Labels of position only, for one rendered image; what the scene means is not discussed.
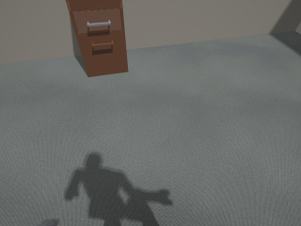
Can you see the cabinet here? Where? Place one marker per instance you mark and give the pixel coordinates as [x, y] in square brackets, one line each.
[102, 60]

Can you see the handle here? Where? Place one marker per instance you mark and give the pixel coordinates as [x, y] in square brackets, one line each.
[98, 24]
[103, 44]

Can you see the drawer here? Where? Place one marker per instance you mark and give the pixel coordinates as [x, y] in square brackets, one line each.
[96, 16]

